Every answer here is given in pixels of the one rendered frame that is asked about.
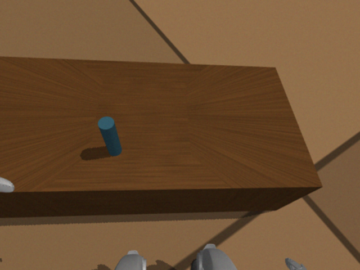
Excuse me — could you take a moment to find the left robot hand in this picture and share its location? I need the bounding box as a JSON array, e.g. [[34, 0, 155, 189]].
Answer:
[[0, 177, 15, 192]]

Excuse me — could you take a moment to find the right robot hand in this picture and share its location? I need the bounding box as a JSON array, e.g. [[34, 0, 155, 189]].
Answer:
[[285, 258, 307, 270]]

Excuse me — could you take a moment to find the can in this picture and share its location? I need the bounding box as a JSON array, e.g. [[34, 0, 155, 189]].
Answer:
[[98, 116, 122, 156]]

